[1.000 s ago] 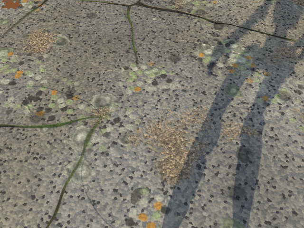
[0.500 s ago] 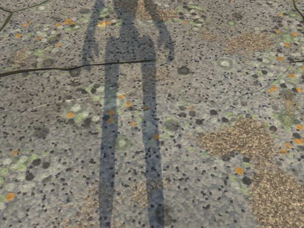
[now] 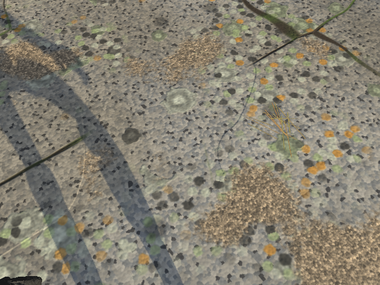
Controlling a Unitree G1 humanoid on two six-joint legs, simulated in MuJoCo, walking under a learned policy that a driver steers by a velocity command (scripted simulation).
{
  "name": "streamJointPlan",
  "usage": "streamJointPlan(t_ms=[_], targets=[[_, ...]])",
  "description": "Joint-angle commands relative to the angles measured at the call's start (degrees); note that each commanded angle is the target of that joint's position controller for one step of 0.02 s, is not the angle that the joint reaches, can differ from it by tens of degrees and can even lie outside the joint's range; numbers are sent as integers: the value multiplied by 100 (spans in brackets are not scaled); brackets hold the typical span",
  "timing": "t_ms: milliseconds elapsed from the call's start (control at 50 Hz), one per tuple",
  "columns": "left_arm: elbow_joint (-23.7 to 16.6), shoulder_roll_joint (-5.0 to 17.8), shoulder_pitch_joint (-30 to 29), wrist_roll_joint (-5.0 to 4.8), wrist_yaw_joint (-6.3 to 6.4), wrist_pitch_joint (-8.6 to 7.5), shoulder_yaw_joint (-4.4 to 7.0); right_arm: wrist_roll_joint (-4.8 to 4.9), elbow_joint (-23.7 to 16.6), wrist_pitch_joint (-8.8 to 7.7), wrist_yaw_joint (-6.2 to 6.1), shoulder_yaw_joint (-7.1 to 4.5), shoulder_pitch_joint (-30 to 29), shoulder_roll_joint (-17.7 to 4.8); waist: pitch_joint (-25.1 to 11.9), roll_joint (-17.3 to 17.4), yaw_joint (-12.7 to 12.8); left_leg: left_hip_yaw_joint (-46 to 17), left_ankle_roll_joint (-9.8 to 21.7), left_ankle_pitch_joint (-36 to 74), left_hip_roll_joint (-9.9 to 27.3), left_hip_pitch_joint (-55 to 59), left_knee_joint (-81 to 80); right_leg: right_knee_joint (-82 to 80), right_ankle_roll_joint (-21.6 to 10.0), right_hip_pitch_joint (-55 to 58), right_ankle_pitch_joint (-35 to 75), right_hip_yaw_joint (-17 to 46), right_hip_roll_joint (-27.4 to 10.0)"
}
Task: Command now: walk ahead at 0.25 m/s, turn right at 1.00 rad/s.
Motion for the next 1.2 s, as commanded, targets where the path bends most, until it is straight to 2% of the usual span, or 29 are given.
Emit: streamJointPlan(t_ms=[20, 120, 160, 180, 200, 220, 260, 320, 400, 520, 580, 600, 620, 640, 660, 700, 780, 840, 880, 920, 940, 960, 1000, 1040, 1080, 1120, 1140, 1160, 1200], targets=[[-214, -129, 672, 76, -164, 64, -64, 130, -409, -94, 10, -256, -970, -853, -1028, 684, 433, -386, 861, 3388, 1374, 175, -788, -1376, -111, 987, 1278, 91, -278], [-206, 495, 702, 71, -317, 144, 275, 366, -330, 51, 62, -373, -1068, -1080, -1225, 485, 671, 100, 543, 3972, 1333, 537, 408, -2322, -657, 2032, 1321, -501, 234], [63, 858, 1739, 56, -171, 70, 539, 308, -364, 185, 103, -309, -998, -827, -1411, -230, 1200, 166, 194, 2453, 906, -460, 2622, -3149, -1183, 3637, 1956, -242, 603], [-126, 1330, 1302, -3, -46, 25, 566, -40, -449, 219, 153, -122, -560, -168, -1174, -1996, 505, 123, -187, -2407, 0, -1845, 4459, -3242, -1746, 4069, 4866, 1584, -317], [-603, 1483, 848, 353, -128, -130, 511, 16, -628, 172, 173, -145, -142, -589, -2572, -1934, 226, -1349, -301, -2834, -691, -2924, 5749, -4174, -3078, 4781, 2552, 4609, -1505], [-751, 1205, 614, 286, -204, -237, 447, 120, -613, 87, 194, -211, -628, -995, -2500, -837, 466, -1906, -172, -2272, -435, -3091, 5615, -4593, -2767, 4590, 1695, 4483, -1528], [-705, 857, 314, 56, -149, -285, 335, 2, -556, 39, 110, -196, -917, -863, -1628, 58, 222, -2032, -112, -1560, -170, -2950, 4810, -4458, -2117, 3618, 1465, 3599, -1008], [-850, 707, -123, 157, 67, -149, 291, -73, -457, 141, 127, -206, -883, -766, -1544, -41, -17, -1924, -230, -1180, -263, -1995, 3743, -4251, -1798, 2532, 2639, 2707, -415], [-820, 707, -6, 153, 216, -3, 331, -27, -353, 230, 158, -100, -783, -403, -1798, -12, 36, -1855, -491, -747, -507, -1651, 2741, -3986, -1702, 2310, 2841, 2595, -176], [-730, 300, 50, 247, 126, 88, 143, -5, -434, 265, 184, -74, -868, -383, -1701, -709, 331, -1705, -378, -500, -394, -1066, 1847, -3622, -1442, 2027, 1988, 2795, -137], [-684, 98, -4, 191, 110, 87, 39, -77, -388, 172, 264, -102, -535, -380, -1519, -743, 111, -1601, -31, 497, -259, -189, 232, -3184, -1050, 1805, 1413, 2783, 108], [-640, -189, 345, 256, 128, 76, -39, -214, -480, 164, 251, -143, -589, -676, -1477, 188, 321, -2602, 267, 1130, 663, 123, -291, -2225, -647, 1464, -4, 2228, 657], [-724, 9, 505, 202, 151, 36, 27, -373, -504, 181, 220, -207, -675, -1053, -1052, 1660, 542, -4013, 1296, 1826, 1694, -170, -773, -1323, -285, 737, -1618, 1398, 1451], [-691, 458, 364, 246, 173, -34, 169, -326, -556, 147, 178, -209, -713, -922, -1025, 1613, 398, -4768, 1838, 1377, 2110, -463, -901, -69, -32, 575, -1725, 1468, 1067], [-565, 679, 244, 185, 171, -24, 252, -215, -582, 158, 133, -178, -721, -784, -955, 1057, 313, -4259, 1699, 1052, 1836, -444, -764, 521, 39, 488, -1359, 1468, 1012], [-396, 329, 272, 225, 191, 75, 180, -22, -551, 207, 73, -116, -761, -599, -904, 658, 319, -3467, 1263, 637, 1282, -210, -603, 816, 185, 347, -903, 1395, 944], [-347, -355, 39, 192, 141, 42, -96, -43, -409, 308, 79, -23, -516, -365, -1112, 944, 131, -2492, 1047, 903, 686, 220, -539, -961, 325, 915, -654, 754, 576], [-229, -341, 8, 148, 119, 1, -126, -6, -236, 383, 100, -86, -87, -578, -1267, 1328, -70, -2527, 1155, 1194, 754, 419, -388, -2532, 306, 1669, -592, 402, 479], [22, -283, 364, 155, 111, -14, -103, 81, -169, 386, 113, -56, -32, -562, -1274, 1229, 117, -2500, 1049, 1430, 740, 262, -190, -3948, 133, 2370, 572, 277, 524], [-70, 271, 309, 195, 122, -17, -7, 74, -145, 298, 90, -112, 201, -718, -1416, 781, 23, -2256, 641, 1406, 706, 56, 111, -3967, -256, 2770, 1676, 778, 133], [-45, 739, 179, 224, 135, 5, 124, -55, -294, 215, 92, -76, 224, -549, -1537, -399, -268, -1520, 314, 757, 158, -199, 506, -3552, -681, 2715, 2420, 1418, -262], [-101, 523, 77, 166, 115, 23, 135, -182, -341, 172, 74, -69, -109, -504, -1385, -722, -60, -990, -37, 103, -235, -371, 846, -3658, -1027, 2490, 2249, 1729, -389], [-160, 450, 195, 185, 141, 22, 140, -143, -490, 204, 38, -95, -517, -409, -1140, -831, 183, -995, -155, -138, -427, -805, 1203, -3812, -1261, 2424, 2164, 2369, -565], [-60, 437, 645, 77, 133, -59, 166, -24, -572, 199, 118, -106, -308, -262, -1169, -1007, 224, -1160, 42, -1700, -578, -1060, 1482, -4130, -1467, 2363, -845, 2951, -560], [-182, 353, 274, 8, 91, -180, 107, 207, -460, 35, 191, -183, 233, -361, -627, -955, -254, -1626, 395, -1782, -322, -177, 832, -4347, -1376, 1038, -2969, 3317, -470], [-623, -241, -584, -52, 109, -253, -61, 60, -75, -146, 163, -418, 1499, -1009, -682, 87, -897, -2990, 724, -2567, 897, 2216, -443, -2688, -554, -1332, -2100, 1798, 385], [-850, -473, -810, -74, 89, -313, -147, -18, 63, -228, 201, -515, 1753, -1313, -687, 1043, -870, -5011, 1194, -3512, 2167, 2505, -1442, -873, -405, -2084, -1303, 1334, 590], [-773, -94, -530, 32, 97, -338, -49, -52, -109, -251, 169, -408, 1233, -1044, -527, 518, -502, -4949, 1201, -3417, 2280, 2047, -1412, -6, -393, -2152, -856, 1335, 108], [-583, -23, 93, 48, 18, -341, 4, 52, -266, -234, 123, -278, 687, -689, -425, 755, -114, -3974, 985, -3068, 1896, 1563, -1511, 687, -356, -2044, -186, 984, -168]])
Velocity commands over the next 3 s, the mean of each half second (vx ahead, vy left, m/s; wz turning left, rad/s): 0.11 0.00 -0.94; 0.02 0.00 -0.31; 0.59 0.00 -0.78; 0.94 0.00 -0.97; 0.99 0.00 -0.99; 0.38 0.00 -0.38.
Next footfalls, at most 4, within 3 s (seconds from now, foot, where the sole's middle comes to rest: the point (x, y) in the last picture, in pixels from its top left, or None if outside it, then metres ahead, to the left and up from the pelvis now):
0.16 right None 0.25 -0.09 -0.77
0.60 left None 0.33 0.11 -0.77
0.92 right None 0.16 -0.09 -0.77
1.56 right None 0.31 -0.35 -0.77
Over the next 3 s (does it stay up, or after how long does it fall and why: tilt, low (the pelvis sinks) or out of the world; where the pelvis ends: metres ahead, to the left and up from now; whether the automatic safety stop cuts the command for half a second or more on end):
stays up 0.23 -1.36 -0.02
